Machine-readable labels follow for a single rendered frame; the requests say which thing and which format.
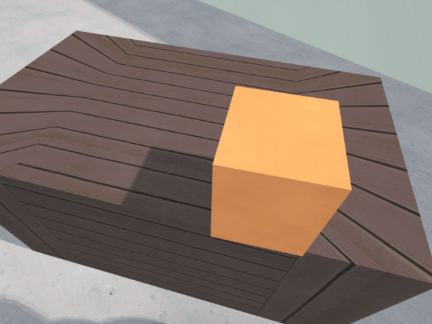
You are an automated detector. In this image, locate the pedestal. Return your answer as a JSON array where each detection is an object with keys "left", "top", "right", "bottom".
[{"left": 0, "top": 31, "right": 432, "bottom": 324}]

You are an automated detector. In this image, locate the carton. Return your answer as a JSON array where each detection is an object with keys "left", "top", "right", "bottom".
[{"left": 211, "top": 86, "right": 352, "bottom": 256}]

